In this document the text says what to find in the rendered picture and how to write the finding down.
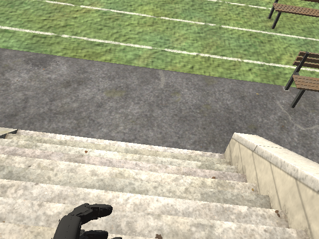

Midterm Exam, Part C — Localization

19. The left robot hand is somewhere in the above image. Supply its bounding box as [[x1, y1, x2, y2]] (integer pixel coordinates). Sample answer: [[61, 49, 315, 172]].
[[51, 203, 123, 239]]

